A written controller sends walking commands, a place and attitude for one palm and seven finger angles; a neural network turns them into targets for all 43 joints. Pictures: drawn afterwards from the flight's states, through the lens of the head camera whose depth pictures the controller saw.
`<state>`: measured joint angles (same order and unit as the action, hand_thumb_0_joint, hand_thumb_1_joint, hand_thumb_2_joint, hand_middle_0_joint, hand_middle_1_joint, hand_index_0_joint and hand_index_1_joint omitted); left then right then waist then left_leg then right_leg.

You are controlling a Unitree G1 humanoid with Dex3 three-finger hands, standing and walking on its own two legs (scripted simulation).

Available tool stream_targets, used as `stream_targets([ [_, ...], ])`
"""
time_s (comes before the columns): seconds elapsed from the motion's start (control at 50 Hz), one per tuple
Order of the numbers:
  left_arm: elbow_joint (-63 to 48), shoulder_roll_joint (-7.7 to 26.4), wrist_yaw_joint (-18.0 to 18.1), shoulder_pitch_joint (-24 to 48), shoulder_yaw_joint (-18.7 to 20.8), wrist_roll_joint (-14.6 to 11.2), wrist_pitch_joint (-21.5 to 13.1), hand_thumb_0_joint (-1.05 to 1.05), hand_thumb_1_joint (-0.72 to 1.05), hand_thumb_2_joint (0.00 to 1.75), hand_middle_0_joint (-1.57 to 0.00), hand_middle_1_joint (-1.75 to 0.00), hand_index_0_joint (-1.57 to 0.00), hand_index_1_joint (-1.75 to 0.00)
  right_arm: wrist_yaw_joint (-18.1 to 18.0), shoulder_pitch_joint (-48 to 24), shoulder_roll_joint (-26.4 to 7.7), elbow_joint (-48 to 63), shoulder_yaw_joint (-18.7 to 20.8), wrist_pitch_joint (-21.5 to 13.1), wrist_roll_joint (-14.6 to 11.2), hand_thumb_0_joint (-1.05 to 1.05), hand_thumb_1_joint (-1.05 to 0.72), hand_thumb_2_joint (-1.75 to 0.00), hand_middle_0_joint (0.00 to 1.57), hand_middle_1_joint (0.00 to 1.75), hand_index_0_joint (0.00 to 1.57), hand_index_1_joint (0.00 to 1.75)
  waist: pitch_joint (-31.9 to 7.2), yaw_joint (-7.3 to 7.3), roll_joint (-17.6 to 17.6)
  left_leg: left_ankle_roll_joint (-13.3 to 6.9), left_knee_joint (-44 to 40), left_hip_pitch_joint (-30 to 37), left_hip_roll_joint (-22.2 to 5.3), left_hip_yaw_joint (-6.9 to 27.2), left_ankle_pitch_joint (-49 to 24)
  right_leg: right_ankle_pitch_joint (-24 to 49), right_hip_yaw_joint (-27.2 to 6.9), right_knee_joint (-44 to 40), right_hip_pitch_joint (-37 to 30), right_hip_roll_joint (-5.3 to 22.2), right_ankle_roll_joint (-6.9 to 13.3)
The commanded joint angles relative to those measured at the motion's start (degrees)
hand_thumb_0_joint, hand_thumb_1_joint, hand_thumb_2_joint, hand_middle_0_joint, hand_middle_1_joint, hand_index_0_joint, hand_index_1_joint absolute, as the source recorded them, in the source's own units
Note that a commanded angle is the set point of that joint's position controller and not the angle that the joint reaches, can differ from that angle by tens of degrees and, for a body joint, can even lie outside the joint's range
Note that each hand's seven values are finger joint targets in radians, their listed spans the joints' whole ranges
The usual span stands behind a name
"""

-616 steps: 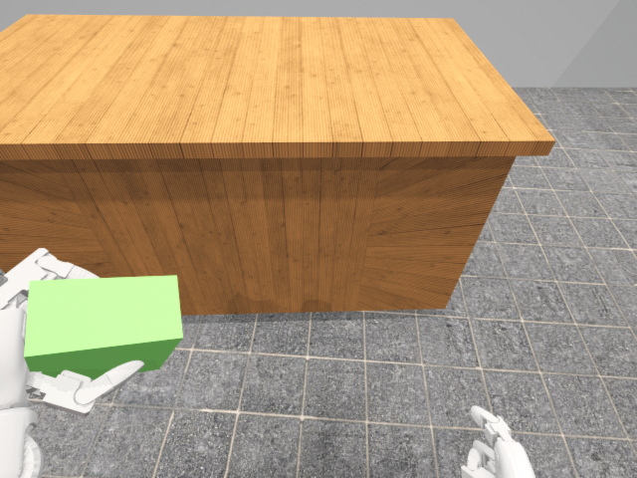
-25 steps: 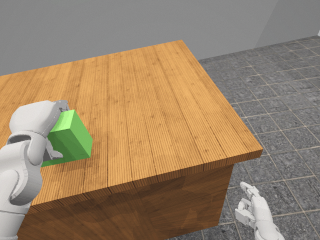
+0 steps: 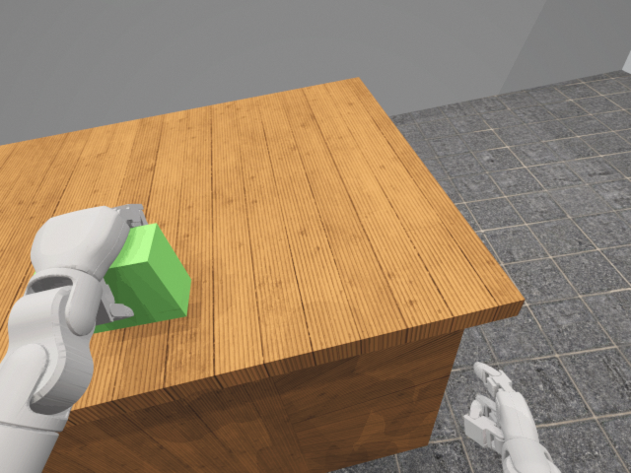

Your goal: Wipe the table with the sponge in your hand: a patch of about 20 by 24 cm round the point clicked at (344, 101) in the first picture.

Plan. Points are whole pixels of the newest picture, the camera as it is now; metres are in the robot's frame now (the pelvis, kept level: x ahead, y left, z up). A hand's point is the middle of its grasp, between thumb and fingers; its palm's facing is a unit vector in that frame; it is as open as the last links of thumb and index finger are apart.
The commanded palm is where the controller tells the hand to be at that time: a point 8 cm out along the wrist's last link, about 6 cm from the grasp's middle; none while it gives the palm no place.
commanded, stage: move the sponge above the wiping area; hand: left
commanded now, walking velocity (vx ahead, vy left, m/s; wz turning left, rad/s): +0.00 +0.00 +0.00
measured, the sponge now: (127, 289) +0.27 +0.29 +0.12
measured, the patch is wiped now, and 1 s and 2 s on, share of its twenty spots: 0.00 0.00 0.00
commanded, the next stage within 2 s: lower the sponge onto the table in 1.24 s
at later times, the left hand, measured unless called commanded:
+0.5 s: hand (103, 276) +0.26 +0.30 +0.16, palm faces +0.07 -0.02 -1.00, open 10.1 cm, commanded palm +0.22 +0.29 +0.23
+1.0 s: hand (102, 266) +0.26 +0.29 +0.17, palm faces +0.11 -0.03 -0.99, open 10.1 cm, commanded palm +0.22 +0.28 +0.24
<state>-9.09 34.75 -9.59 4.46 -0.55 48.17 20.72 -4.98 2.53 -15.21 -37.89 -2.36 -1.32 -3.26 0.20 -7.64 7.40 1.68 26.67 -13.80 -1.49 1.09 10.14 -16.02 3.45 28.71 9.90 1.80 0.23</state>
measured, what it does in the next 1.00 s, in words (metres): stands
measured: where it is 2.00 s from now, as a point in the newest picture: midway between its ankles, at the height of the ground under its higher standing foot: outside the picture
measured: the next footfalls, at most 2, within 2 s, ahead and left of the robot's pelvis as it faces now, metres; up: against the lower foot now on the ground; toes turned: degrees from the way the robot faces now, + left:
none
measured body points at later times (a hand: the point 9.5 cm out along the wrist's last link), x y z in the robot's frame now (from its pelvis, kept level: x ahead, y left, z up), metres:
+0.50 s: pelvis -0.01 +0.00 +0.00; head -0.02 -0.05 +0.45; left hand +0.25 +0.29 +0.21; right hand +0.24 -0.20 -0.08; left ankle +0.05 +0.14 -0.74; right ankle +0.00 -0.12 -0.74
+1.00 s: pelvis -0.01 +0.00 +0.00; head -0.02 -0.06 +0.45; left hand +0.25 +0.29 +0.23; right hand +0.24 -0.19 -0.08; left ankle +0.05 +0.14 -0.74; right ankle +0.00 -0.12 -0.74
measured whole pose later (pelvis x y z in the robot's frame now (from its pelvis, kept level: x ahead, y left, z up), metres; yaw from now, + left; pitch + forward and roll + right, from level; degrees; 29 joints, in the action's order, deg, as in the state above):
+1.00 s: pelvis -0.01 +0.00 +0.00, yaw +0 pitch -3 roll +0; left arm -8.3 34.3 -8.7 5.4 -0.5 48.4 22.2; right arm -4.3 2.3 -14.8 -38.3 -2.7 -1.0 -3.3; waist -0.5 -7.8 7.9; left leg 1.7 26.4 -13.6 -1.6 1.2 9.5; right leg -15.5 3.4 28.5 9.7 1.6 0.3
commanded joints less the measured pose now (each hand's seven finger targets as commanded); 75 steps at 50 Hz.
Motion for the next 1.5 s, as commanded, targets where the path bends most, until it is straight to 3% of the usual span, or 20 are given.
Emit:
stream_targets([
  [0.0, -12.4, 16.0, 3.9, 15.6, 11.3, 2.3, -1.0, 0.00, 0.10, 1.30, -1.20, -1.60, -1.20, -1.60, 0.3, -12.0, -4.2, 10.6, 1.3, -3.4, 0.4, 0.00, -0.90, -0.90, 0.20, 0.30, 0.20, 0.30, -14.7, -0.81, -2.5, -2.7, -2.3, 8.2, 2.5, 0.1, -9.7, 10.0, -1.3, -5.2, -0.7, -1.6, 2.7],
  [0.1, -8.5, 14.9, 4.7, 16.4, 10.4, 2.4, 0.4, 0.00, 0.10, 1.30, -1.20, -1.60, -1.20, -1.60, 0.2, -12.0, -4.6, 9.8, 1.3, -2.9, 0.1, 0.00, -0.90, -0.90, 0.20, 0.30, 0.20, 0.30, -11.9, -0.40, -4.3, -2.5, -3.1, 6.8, 2.4, 0.0, -6.6, 6.9, -1.1, -6.1, 0.9, -1.9, 2.5],
  [0.22, -10.6, 13.7, 4.1, 17.1, 8.4, 2.9, 0.2, 0.00, 0.10, 1.30, -1.20, -1.60, -1.20, -1.60, 0.2, -12.6, -4.3, 10.4, 1.3, -2.9, 0.1, 0.00, -0.90, -0.90, 0.20, 0.30, 0.20, 0.30, -14.0, -0.25, -2.6, -2.8, -2.6, 7.8, 2.8, -0.1, -7.7, 8.5, -1.4, -5.6, -0.3, -1.7, 2.5],
  [0.36, -10.5, 18.3, 3.9, 16.7, 13.1, 2.5, -1.5, 0.00, 0.10, 1.30, -1.20, -1.60, -1.20, -1.60, -0.2, -13.7, -4.5, 10.4, 1.2, -3.4, 0.2, 0.00, -0.90, -0.90, 0.20, 0.30, 0.20, 0.30, -12.7, -0.79, -1.6, -2.8, -2.1, 7.9, 2.9, 0.2, -6.4, 7.1, -3.1, -6.5, 0.1, -2.2, 3.0],
  [0.4, -7.4, 17.4, 4.1, 17.8, 12.2, 2.3, -1.8, 0.00, 0.10, 1.30, -1.20, -1.60, -1.20, -1.60, -0.3, -11.5, -4.5, 9.5, 1.3, -3.3, 0.3, 0.00, -0.90, -0.90, 0.20, 0.30, 0.20, 0.30, -11.5, 0.12, -4.1, -2.7, -2.1, 6.9, 2.7, -0.2, -6.0, 6.6, -2.0, -6.9, 1.0, -1.7, 2.4],
  [0.46, -7.7, 18.1, 4.0, 19.1, 12.8, 2.0, -1.9, 0.00, 0.10, 1.30, -1.20, -1.60, -1.20, -1.60, -0.6, -13.5, -4.5, 9.8, 1.1, -3.5, -0.1, 0.00, -0.90, -0.90, 0.20, 0.30, 0.20, 0.30, -11.0, -0.17, -1.7, -2.7, -2.2, 7.4, 3.0, 0.0, -4.6, 5.3, -3.2, -7.3, 1.3, -2.1, 2.9],
  [0.5, -5.1, 16.2, 3.8, 19.7, 10.5, 1.7, -2.1, 0.00, 0.10, 1.30, -1.20, -1.60, -1.20, -1.60, -0.7, -11.5, -4.6, 9.3, 1.3, -3.6, 0.0, 0.00, -0.90, -0.90, 0.20, 0.30, 0.20, 0.30, -10.6, 0.56, -3.7, -2.7, -2.3, 6.7, 3.0, -0.2, -3.9, 4.6, -1.9, -7.5, 1.8, -1.6, 2.2],
  [0.56, -6.9, 17.0, 3.0, 19.6, 11.0, 1.9, -2.3, 0.00, 0.10, 1.30, -1.20, -1.60, -1.20, -1.60, -0.7, -13.3, -4.5, 10.1, 1.2, -4.0, -0.3, 0.00, -0.90, -0.90, 0.20, 0.30, 0.20, 0.30, -11.4, 0.03, -1.9, -2.8, -2.0, 7.4, 3.1, 0.1, -4.1, 5.2, -3.0, -7.2, 1.3, -2.0, 2.8],
  [0.6, -7.2, 14.7, 2.8, 21.0, 8.3, 1.9, -2.9, 0.00, 0.10, 1.30, -1.20, -1.60, -1.20, -1.60, -0.8, -11.9, -4.4, 9.9, 1.4, -4.0, -0.1, 0.00, -0.90, -0.90, 0.20, 0.30, 0.20, 0.30, -12.1, 0.72, -2.5, -2.8, -2.2, 7.7, 3.1, 0.0, -4.1, 5.2, -2.0, -7.1, 1.4, -1.5, 2.4],
  [0.76, -9.1, 18.0, 4.4, 19.5, 12.8, 2.4, -2.3, 0.00, 0.10, 1.30, -1.20, -1.60, -1.20, -1.60, -0.2, -13.4, -4.4, 10.1, 1.4, -4.0, 0.2, 0.00, -0.90, -0.90, 0.20, 0.30, 0.20, 0.30, -13.3, -1.31, -1.1, -2.6, -3.0, 7.7, 2.9, 0.7, -5.8, 6.5, -2.5, -6.3, -0.5, -2.4, 3.3],
  [0.8, -6.5, 17.2, 5.0, 18.8, 12.5, 2.2, -1.2, 0.00, 0.10, 1.30, -1.20, -1.60, -1.20, -1.60, 0.1, -12.0, -4.7, 9.4, 1.5, -3.5, 0.4, 0.00, -0.90, -0.90, 0.20, 0.30, 0.20, 0.30, -12.7, -1.04, -3.9, -2.4, -2.9, 6.6, 2.6, 0.1, -6.2, 6.9, -1.7, -6.3, -0.5, -1.7, 2.8],
  [0.86, -8.4, 17.6, 4.6, 18.7, 12.7, 2.2, 0.6, 0.00, 0.10, 1.30, -1.20, -1.60, -1.20, -1.60, 0.4, -14.5, -4.7, 10.0, 1.1, -3.0, -0.1, 0.00, -0.90, -0.90, 0.20, 0.30, 0.20, 0.30, -12.7, -1.37, -1.0, -2.3, -3.3, 6.4, 2.9, 0.1, -5.5, 6.2, -2.5, -6.1, -0.6, -2.3, 3.2],
  [0.88, -9.3, 15.0, 4.4, 19.2, 10.0, 2.1, 0.8, 0.00, 0.10, 1.30, -1.20, -1.60, -1.20, -1.60, 0.5, -13.9, -4.2, 10.2, 1.0, -3.0, -0.2, 0.00, -0.90, -0.90, 0.20, 0.30, 0.20, 0.30, -13.4, -0.97, -2.0, -2.4, -3.0, 6.5, 2.9, 0.0, -6.4, 6.9, -1.5, -5.6, -0.7, -1.9, 2.8],
  [0.98, -11.4, 13.2, 2.5, 16.1, 7.8, 2.0, 1.4, 0.00, 0.10, 1.30, -1.20, -1.60, -1.20, -1.60, 0.7, -13.5, -4.0, 10.7, 0.7, -3.2, -0.1, 0.00, -0.90, -0.90, 0.20, 0.30, 0.20, 0.30, -12.3, -0.39, -3.1, -2.8, -2.7, 6.5, 2.8, 0.1, -6.3, 7.4, -1.4, -5.6, 0.5, -2.0, 2.5],
  [1.06, -10.5, 16.2, 2.2, 20.3, 9.4, 3.0, 0.9, 0.00, 0.10, 1.30, -1.20, -1.60, -1.20, -1.60, -0.1, -14.1, -4.4, 10.5, 0.7, -3.3, -0.3, 0.00, -0.90, -0.90, 0.20, 0.30, 0.20, 0.30, -10.4, -0.09, -2.9, -2.8, -3.1, 6.6, 3.0, 0.5, -2.9, 4.1, -2.5, -6.8, 2.1, -2.6, 2.8],
  [1.18, -8.8, 16.8, 4.0, 25.7, 9.8, 3.3, -1.2, 0.00, 0.10, 1.30, -1.20, -1.60, -1.20, -1.60, -0.7, -12.9, -4.0, 9.3, 0.8, -4.3, 0.0, 0.00, -0.90, -0.90, 0.20, 0.30, 0.20, 0.30, -13.7, -0.30, -2.6, -2.7, -3.1, 7.9, 3.4, 0.5, -4.0, 3.9, -1.8, -6.7, 0.7, -2.3, 2.9],
  [1.26, -6.7, 16.8, 3.7, 24.3, 10.1, 2.9, -0.1, 0.00, 0.10, 1.30, -1.20, -1.60, -1.20, -1.60, -0.3, -14.1, -4.4, 9.3, 0.8, -4.0, -0.2, 0.00, -0.90, -0.90, 0.20, 0.30, 0.20, 0.30, -12.8, -0.70, -1.1, -2.5, -3.3, 7.5, 3.3, 0.4, -4.0, 4.7, -2.6, -6.9, 0.4, -2.5, 3.3],
  [1.34, -5.3, 14.4, 2.5, 22.1, 7.6, 2.4, 0.9, 0.00, 0.10, 1.30, -1.20, -1.60, -1.20, -1.60, 0.2, -12.9, -4.6, 9.5, 1.1, -3.3, -0.1, 0.00, -0.90, -0.90, 0.20, 0.30, 0.20, 0.30, -12.9, -0.36, -3.1, -2.6, -2.8, 6.2, 3.1, -0.2, -4.5, 6.2, -1.8, -6.3, 0.3, -1.7, 2.5],
  [1.42, -4.5, 16.3, 1.1, 21.0, 8.9, 2.6, 1.1, 0.00, 0.10, 1.30, -1.20, -1.60, -1.20, -1.60, 0.0, -12.3, -5.0, 9.8, 1.0, -2.9, -0.1, 0.00, -0.90, -0.90, 0.20, 0.30, 0.20, 0.30, -12.2, -0.01, -5.3, -3.0, -1.8, 5.7, 3.2, -0.4, -4.5, 6.3, -2.1, -6.3, 1.1, -1.6, 2.2],
  [1.48, -9.5, 17.8, 1.1, 20.7, 10.7, 2.6, -0.6, 0.00, 0.10, 1.30, -1.20, -1.60, -1.20, -1.60, -0.1, -12.5, -4.4, 10.7, 0.9, -3.5, -0.1, 0.00, -0.90, -0.90, 0.20, 0.30, 0.20, 0.30, -14.9, -0.42, -2.9, -3.2, -1.2, 7.0, 3.5, -0.1, -7.5, 8.9, -1.9, -5.3, -0.4, -1.8, 2.6],
])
